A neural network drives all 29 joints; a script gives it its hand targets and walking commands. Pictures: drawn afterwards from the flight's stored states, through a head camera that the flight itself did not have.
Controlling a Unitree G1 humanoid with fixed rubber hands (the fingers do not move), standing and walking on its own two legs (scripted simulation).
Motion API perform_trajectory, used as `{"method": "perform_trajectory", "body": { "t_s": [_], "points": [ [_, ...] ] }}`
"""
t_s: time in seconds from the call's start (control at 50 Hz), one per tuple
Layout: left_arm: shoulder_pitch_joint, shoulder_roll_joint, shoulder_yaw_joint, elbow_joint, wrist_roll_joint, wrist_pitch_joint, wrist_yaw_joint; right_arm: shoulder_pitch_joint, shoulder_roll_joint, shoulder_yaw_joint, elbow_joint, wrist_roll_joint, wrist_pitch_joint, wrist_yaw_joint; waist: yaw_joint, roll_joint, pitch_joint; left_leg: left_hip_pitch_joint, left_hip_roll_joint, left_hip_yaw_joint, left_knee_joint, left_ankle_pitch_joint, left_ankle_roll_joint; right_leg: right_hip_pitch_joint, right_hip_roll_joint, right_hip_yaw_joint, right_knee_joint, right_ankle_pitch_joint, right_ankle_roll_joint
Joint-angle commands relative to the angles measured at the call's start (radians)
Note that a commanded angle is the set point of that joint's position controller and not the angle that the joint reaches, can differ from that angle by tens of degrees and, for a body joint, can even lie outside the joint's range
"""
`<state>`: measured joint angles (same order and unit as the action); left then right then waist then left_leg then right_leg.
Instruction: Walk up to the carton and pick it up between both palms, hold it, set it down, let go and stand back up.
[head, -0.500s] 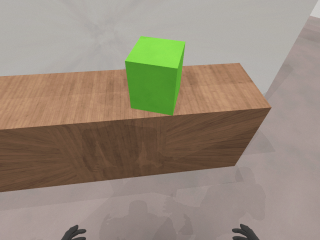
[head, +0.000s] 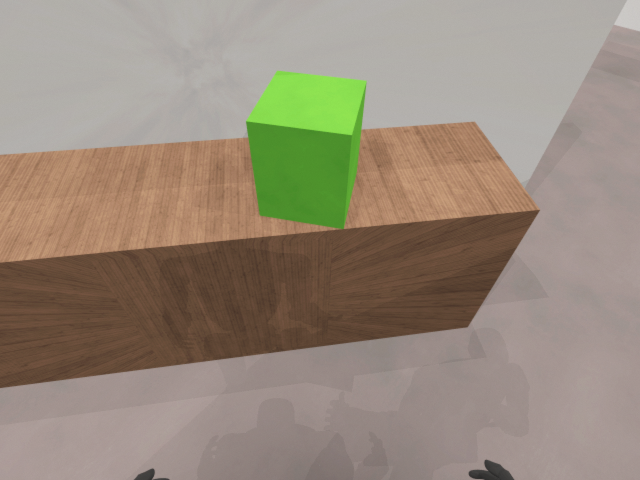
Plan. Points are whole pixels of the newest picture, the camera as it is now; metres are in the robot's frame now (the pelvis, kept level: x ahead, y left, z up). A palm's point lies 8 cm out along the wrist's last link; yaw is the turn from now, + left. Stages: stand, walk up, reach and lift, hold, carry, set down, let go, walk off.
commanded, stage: stand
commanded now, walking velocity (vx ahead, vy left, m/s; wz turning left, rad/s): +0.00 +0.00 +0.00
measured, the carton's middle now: (310, 151) +0.78 +0.00 -0.05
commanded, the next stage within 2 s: none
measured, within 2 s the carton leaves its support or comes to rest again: neither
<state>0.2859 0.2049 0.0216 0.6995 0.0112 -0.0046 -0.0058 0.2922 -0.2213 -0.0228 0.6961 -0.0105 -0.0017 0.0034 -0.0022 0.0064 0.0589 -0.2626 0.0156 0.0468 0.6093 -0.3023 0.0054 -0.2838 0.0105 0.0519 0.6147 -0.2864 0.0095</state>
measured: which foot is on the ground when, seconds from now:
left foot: down 0.00-1.00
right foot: down 0.00-1.00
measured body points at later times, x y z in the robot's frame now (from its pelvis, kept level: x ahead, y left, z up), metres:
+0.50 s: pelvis +0.00 +0.00 +0.00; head +0.01 -0.01 +0.45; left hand +0.11 +0.24 -0.11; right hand +0.09 -0.25 -0.12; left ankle +0.02 +0.12 -0.73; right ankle +0.03 -0.13 -0.73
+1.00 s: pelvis +0.01 +0.00 +0.00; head +0.01 -0.01 +0.45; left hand +0.10 +0.24 -0.12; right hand +0.08 -0.25 -0.13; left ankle +0.02 +0.12 -0.73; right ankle +0.03 -0.13 -0.73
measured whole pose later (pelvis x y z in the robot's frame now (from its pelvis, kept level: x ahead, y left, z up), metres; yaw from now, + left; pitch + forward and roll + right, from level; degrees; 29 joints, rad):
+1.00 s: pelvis +0.01 +0.00 +0.00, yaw -1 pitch -2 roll +1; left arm 0.29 0.21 0.01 0.76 0.01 0.00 0.00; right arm 0.31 -0.23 -0.01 0.76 0.00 0.00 0.00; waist 0.00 0.01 0.05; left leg -0.24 0.02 0.07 0.56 -0.29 0.00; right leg -0.27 0.02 0.07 0.58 -0.27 0.01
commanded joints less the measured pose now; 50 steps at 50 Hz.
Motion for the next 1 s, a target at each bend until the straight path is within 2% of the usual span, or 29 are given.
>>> {"method": "perform_trajectory", "body": {
  "t_s": [0.0,0.02,0.06,0.1,0.14,0.18,0.2,0.22,0.24,0.28,0.32,0.34,0.38,0.4,0.44,0.48,0.54,0.58,0.62,0.66,0.72,0.74,0.76,0.84,0.86,0.88,0.92,0.94,0.98],
  "points": [
    [-0.009,0.146,0.037,-0.101,-0.002,-0.025,0.007,0.007,-0.151,-0.038,-0.09,0.004,-0.026,-0.007,-0.001,-0.041,-0.053,-0.004,0.088,-0.133,-0.162,0.016,0.03,0.0,-0.069,0.081,-0.134,0.061,-0.033],
    [-0.007,0.135,0.033,-0.1,0.0,-0.026,0.007,0.01,-0.15,-0.038,-0.089,0.002,-0.027,-0.006,0.001,-0.016,-0.054,0.002,0.09,-0.126,-0.16,0.042,0.034,-0.001,-0.072,0.083,-0.134,0.083,-0.037],
    [-0.005,0.151,0.033,-0.093,-0.004,-0.026,0.007,0.014,-0.145,-0.034,-0.086,0.004,-0.027,-0.007,-0.003,-0.028,-0.061,0.007,0.089,-0.13,-0.159,0.062,0.033,-0.002,-0.075,0.086,-0.136,0.095,-0.038],
    [-0.003,0.141,0.032,-0.095,-0.002,-0.027,0.008,-0.011,-0.153,-0.031,-0.084,0.006,-0.028,-0.007,0.007,0.02,-0.064,-0.006,0.09,-0.129,-0.162,0.056,0.032,0.02,-0.071,0.082,-0.126,0.113,-0.034],
    [-0.017,0.149,0.033,-0.087,-0.005,-0.025,0.007,0.005,-0.14,-0.029,-0.086,0.005,-0.029,-0.008,-0.001,-0.021,-0.057,-0.01,0.089,-0.129,-0.169,0.058,0.037,0.014,-0.074,0.085,-0.125,0.105,-0.037],
    [0.004,0.148,0.034,-0.087,-0.002,-0.024,0.009,0.009,-0.151,-0.036,-0.078,0.003,-0.024,-0.007,0.002,-0.029,-0.043,0.007,0.082,-0.119,-0.164,0.029,0.033,-0.021,-0.075,0.092,-0.147,0.071,-0.037],
    [-0.007,0.153,0.031,-0.085,-0.002,-0.023,0.01,0.009,-0.153,-0.037,-0.08,0.004,-0.023,-0.008,0.004,-0.035,-0.035,0.01,0.085,-0.125,-0.165,0.049,0.033,-0.02,-0.074,0.089,-0.141,0.096,-0.035],
    [-0.003,0.148,0.031,-0.08,-0.004,-0.023,0.01,0.003,-0.149,-0.034,-0.077,0.003,-0.023,-0.007,0.006,-0.003,-0.022,0.003,0.082,-0.119,-0.166,0.051,0.035,-0.031,-0.076,0.098,-0.146,0.099,-0.038],
    [-0.012,0.155,0.033,-0.081,-0.004,-0.023,0.012,0.01,-0.143,-0.036,-0.075,0.004,-0.023,-0.007,-0.005,-0.01,-0.025,-0.005,0.088,-0.127,-0.172,0.04,0.034,-0.016,-0.078,0.096,-0.145,0.095,-0.038],
    [-0.016,0.152,0.033,-0.082,-0.004,-0.023,0.012,0.02,-0.143,-0.031,-0.071,0.002,-0.025,-0.009,-0.002,-0.016,-0.011,-0.003,0.085,-0.117,-0.161,0.072,0.035,-0.014,-0.077,0.093,-0.143,0.128,-0.037],
    [-0.001,0.152,0.031,-0.075,-0.003,-0.022,0.01,0.021,-0.143,-0.032,-0.069,0.003,-0.024,-0.009,-0.001,0.008,-0.019,-0.01,0.085,-0.109,-0.173,0.057,0.028,-0.013,-0.075,0.094,-0.143,0.123,-0.032],
    [-0.007,0.158,0.032,-0.076,-0.003,-0.022,0.011,0.024,-0.142,-0.032,-0.067,0.005,-0.024,-0.008,-0.005,-0.019,-0.017,-0.011,0.087,-0.112,-0.173,0.062,0.032,-0.012,-0.075,0.095,-0.146,0.119,-0.036],
    [-0.016,0.16,0.031,-0.077,-0.005,-0.022,0.012,0.022,-0.148,-0.031,-0.065,0.005,-0.023,-0.007,-0.004,-0.002,-0.026,0.008,0.083,-0.106,-0.169,0.07,0.03,-0.006,-0.076,0.094,-0.15,0.118,-0.037],
    [-0.02,0.158,0.03,-0.08,-0.005,-0.023,0.013,0.021,-0.148,-0.031,-0.065,0.005,-0.024,-0.007,-0.003,-0.017,-0.046,0.013,0.084,-0.108,-0.166,0.086,0.03,0.008,-0.077,0.093,-0.141,0.132,-0.038],
    [-0.012,0.156,0.031,-0.074,-0.002,-0.021,0.013,0.017,-0.156,-0.029,-0.065,0.008,-0.024,-0.007,-0.002,-0.01,-0.042,0.011,0.085,-0.109,-0.175,0.067,0.032,-0.003,-0.074,0.096,-0.14,0.112,-0.031],
    [0.007,0.16,0.032,-0.062,-0.006,-0.022,0.013,0.021,-0.152,-0.033,-0.063,0.009,-0.022,-0.009,0.0,-0.033,-0.044,0.031,0.086,-0.109,-0.164,0.044,0.032,-0.016,-0.076,0.104,-0.158,0.096,-0.037],
    [-0.016,0.167,0.036,-0.064,-0.006,-0.022,0.013,0.019,-0.139,-0.03,-0.053,0.004,-0.019,-0.007,-0.006,-0.013,-0.068,0.04,0.077,-0.093,-0.167,0.001,0.026,-0.026,-0.079,0.111,-0.176,0.04,-0.04],
    [-0.019,0.157,0.034,-0.064,-0.002,-0.018,0.011,0.032,-0.15,-0.031,-0.051,0.009,-0.019,-0.008,-0.009,-0.023,-0.036,-0.004,0.086,-0.112,-0.192,-0.053,0.028,-0.012,-0.066,0.098,-0.163,0.019,-0.032],
    [0.005,0.139,0.031,-0.056,-0.001,-0.017,0.01,0.012,-0.164,-0.033,-0.046,0.008,-0.016,-0.01,0.005,-0.007,-0.005,-0.019,0.097,-0.128,-0.205,-0.062,0.039,-0.026,-0.061,0.101,-0.158,0.037,-0.031],
    [0.006,0.158,0.033,-0.047,-0.001,-0.021,0.011,0.014,-0.153,-0.031,-0.043,0.008,-0.018,-0.011,0.005,0.001,-0.017,-0.016,0.088,-0.117,-0.201,-0.038,0.037,-0.014,-0.068,0.107,-0.17,0.047,-0.034],
    [-0.006,0.16,0.034,-0.047,-0.002,-0.022,0.012,0.028,-0.145,-0.028,-0.039,0.008,-0.024,-0.009,-0.007,-0.043,-0.015,0.002,0.093,-0.12,-0.192,0.007,0.034,-0.012,-0.072,0.111,-0.159,0.075,-0.038],
    [0.003,0.151,0.03,-0.049,-0.003,-0.023,0.011,0.028,-0.152,-0.028,-0.036,0.008,-0.025,-0.011,0.004,-0.021,-0.035,0.018,0.091,-0.117,-0.188,0.025,0.035,-0.016,-0.069,0.111,-0.161,0.093,-0.038],
    [-0.003,0.155,0.033,-0.043,-0.003,-0.023,0.013,0.027,-0.153,-0.03,-0.032,0.005,-0.024,-0.012,-0.004,-0.015,-0.023,0.014,0.09,-0.113,-0.187,0.034,0.031,-0.01,-0.071,0.11,-0.164,0.098,-0.035],
    [0.018,0.15,0.03,-0.036,-0.004,-0.021,0.015,0.04,-0.159,-0.034,-0.023,0.006,-0.023,-0.011,0.004,-0.011,-0.022,0.004,0.092,-0.107,-0.197,0.019,0.033,-0.005,-0.066,0.099,-0.16,0.089,-0.03],
    [0.018,0.156,0.031,-0.038,-0.007,-0.021,0.015,0.039,-0.156,-0.031,-0.017,0.008,-0.021,-0.01,0.006,-0.037,-0.013,0.003,0.085,-0.098,-0.192,0.014,0.032,-0.014,-0.064,0.105,-0.175,0.075,-0.031],
    [0.007,0.159,0.033,-0.034,-0.006,-0.021,0.016,0.048,-0.153,-0.031,-0.021,0.008,-0.02,-0.011,-0.006,-0.04,0.004,0.005,0.086,-0.101,-0.195,0.005,0.028,-0.032,-0.07,0.116,-0.179,0.064,-0.032],
    [0.009,0.162,0.03,-0.031,-0.004,-0.023,0.018,0.05,-0.149,-0.028,-0.016,0.007,-0.019,-0.011,-0.005,-0.034,-0.015,0.03,0.085,-0.093,-0.186,0.017,0.022,-0.03,-0.077,0.122,-0.186,0.074,-0.035],
    [0.007,0.157,0.028,-0.027,-0.006,-0.024,0.018,0.049,-0.153,-0.029,-0.018,0.004,-0.02,-0.012,-0.007,-0.009,-0.016,0.025,0.083,-0.094,-0.188,0.025,0.024,-0.035,-0.074,0.122,-0.183,0.085,-0.034],
    [0.007,0.165,0.028,-0.026,-0.006,-0.024,0.018,0.044,-0.148,-0.026,-0.017,0.004,-0.023,-0.012,0.001,-0.008,-0.036,0.046,0.081,-0.09,-0.183,0.041,0.026,-0.025,-0.075,0.117,-0.177,0.098,-0.03]
  ]
}}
